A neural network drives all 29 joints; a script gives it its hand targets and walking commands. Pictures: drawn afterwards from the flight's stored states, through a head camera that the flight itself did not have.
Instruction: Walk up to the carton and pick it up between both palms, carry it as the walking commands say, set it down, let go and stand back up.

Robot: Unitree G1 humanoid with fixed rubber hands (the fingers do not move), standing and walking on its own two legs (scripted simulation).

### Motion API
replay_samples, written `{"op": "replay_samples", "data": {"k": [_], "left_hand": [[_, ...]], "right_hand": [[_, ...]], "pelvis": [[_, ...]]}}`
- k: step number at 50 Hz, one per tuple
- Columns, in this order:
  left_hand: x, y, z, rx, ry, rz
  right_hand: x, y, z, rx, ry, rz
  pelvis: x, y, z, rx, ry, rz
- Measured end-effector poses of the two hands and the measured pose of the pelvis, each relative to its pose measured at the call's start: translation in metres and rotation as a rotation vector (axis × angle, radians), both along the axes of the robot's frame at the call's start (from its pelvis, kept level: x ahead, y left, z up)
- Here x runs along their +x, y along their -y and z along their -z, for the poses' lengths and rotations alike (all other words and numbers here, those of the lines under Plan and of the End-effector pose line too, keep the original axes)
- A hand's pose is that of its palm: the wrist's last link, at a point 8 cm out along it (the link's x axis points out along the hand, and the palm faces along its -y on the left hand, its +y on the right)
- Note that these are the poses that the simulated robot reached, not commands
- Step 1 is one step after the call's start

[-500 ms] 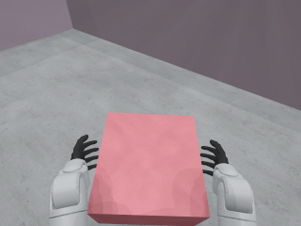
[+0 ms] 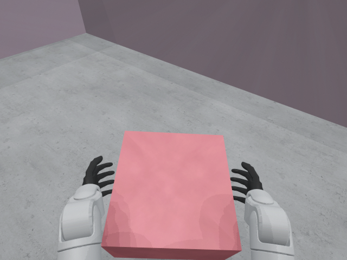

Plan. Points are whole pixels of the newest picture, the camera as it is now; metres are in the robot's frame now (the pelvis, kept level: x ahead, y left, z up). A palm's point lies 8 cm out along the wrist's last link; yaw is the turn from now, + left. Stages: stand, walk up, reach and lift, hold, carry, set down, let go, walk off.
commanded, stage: carry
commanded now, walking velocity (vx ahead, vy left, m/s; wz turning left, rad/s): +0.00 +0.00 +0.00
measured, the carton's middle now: (171, 192) +0.32 +0.01 -0.03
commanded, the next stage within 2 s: hold in 0.90 s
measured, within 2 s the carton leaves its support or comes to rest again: neither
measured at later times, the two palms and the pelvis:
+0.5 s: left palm (92, 186) +0.28 +0.18 +0.06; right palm (249, 193) +0.27 -0.17 +0.06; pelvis +0.01 +0.00 +0.00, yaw +0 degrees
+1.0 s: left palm (95, 191) +0.29 +0.18 +0.04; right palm (246, 197) +0.28 -0.17 +0.03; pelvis +0.01 +0.01 +0.01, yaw -2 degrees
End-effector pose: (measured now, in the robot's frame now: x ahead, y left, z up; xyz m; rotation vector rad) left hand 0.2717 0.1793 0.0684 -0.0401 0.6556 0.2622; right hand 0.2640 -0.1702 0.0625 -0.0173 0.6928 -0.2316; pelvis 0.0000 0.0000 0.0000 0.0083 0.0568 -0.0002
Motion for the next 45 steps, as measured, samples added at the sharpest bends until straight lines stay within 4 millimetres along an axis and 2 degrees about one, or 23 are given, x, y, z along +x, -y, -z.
{"op": "replay_samples", "data": {"k": [25, 33, 39, 45], "left_hand": [[0.012, -0.004, 0.005, 0.008, -0.002, 0.008], [0.014, -0.003, 0.001, 0.000, 0.016, 0.007], [0.014, -0.003, 0.008, 0.003, -0.004, 0.008], [0.014, -0.004, 0.003, 0.005, 0.010, 0.003]], "right_hand": [[0.011, -0.004, 0.007, 0.000, -0.002, -0.004], [0.012, -0.003, 0.001, 0.004, 0.015, 0.005], [0.013, -0.003, 0.006, -0.007, -0.005, 0.000], [0.013, -0.004, 0.005, 0.007, 0.009, 0.000]], "pelvis": [[0.011, -0.005, 0.001, 0.001, -0.013, 0.005], [0.012, -0.005, 0.000, 0.001, -0.010, 0.009], [0.013, -0.004, 0.001, 0.000, -0.011, 0.005], [0.011, -0.005, 0.001, 0.000, -0.010, 0.010]]}}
